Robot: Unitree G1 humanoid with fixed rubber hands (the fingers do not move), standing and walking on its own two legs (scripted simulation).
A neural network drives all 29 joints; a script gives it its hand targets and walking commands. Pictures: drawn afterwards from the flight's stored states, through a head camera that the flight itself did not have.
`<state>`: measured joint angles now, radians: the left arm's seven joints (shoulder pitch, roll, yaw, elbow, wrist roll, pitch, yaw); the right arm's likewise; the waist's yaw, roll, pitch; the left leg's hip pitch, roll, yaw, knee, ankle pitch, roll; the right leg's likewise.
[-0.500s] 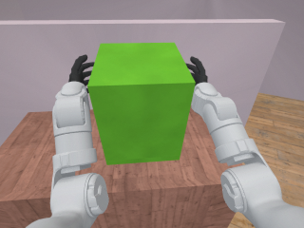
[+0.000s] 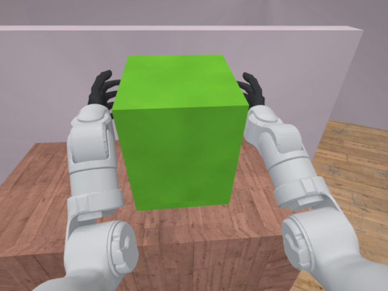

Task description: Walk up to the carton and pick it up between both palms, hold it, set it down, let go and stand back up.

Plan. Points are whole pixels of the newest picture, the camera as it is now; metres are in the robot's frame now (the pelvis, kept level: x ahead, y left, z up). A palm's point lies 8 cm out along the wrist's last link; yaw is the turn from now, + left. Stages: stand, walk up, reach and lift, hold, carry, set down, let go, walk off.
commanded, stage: hold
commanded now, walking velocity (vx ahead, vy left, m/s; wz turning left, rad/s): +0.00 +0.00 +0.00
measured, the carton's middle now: (179, 131) +0.39 +0.01 +0.21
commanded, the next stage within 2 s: none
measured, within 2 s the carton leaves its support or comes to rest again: neither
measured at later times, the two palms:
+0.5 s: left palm (102, 113) +0.37 +0.16 +0.27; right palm (253, 113) +0.37 -0.13 +0.26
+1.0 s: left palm (104, 117) +0.38 +0.16 +0.26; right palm (251, 114) +0.37 -0.13 +0.25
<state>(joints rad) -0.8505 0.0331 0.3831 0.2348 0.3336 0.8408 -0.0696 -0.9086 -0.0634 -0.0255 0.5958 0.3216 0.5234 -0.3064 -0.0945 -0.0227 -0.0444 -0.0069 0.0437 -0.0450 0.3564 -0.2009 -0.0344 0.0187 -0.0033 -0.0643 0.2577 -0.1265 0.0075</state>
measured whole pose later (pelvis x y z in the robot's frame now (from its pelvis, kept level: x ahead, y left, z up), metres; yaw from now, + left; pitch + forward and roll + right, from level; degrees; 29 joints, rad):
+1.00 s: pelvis +0.01 +0.00 +0.00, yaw +0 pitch -7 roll -2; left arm -0.80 0.02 0.37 0.22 0.30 0.83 -0.04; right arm -0.89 -0.09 0.02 0.59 0.36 0.53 -0.32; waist -0.10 -0.01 -0.05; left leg -0.02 0.05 -0.05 0.37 -0.22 -0.03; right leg 0.01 0.00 -0.06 0.25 -0.13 0.01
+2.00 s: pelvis +0.00 +0.00 +0.00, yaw +0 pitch -9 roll -1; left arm -0.84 0.03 0.38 0.21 0.34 0.84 -0.07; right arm -0.90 -0.07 -0.01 0.58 0.34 0.51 -0.31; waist -0.10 -0.02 -0.05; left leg 0.00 0.04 -0.05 0.36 -0.21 -0.03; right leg 0.03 0.00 -0.06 0.25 -0.13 0.01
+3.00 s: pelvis +0.00 +0.00 +0.00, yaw +0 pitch -8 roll -1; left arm -0.88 0.03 0.40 0.32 0.36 0.83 -0.08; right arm -0.94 -0.06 -0.04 0.67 0.29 0.52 -0.29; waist -0.09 -0.02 -0.05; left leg -0.02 0.04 -0.04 0.35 -0.19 -0.03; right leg 0.00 0.00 -0.06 0.26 -0.13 0.01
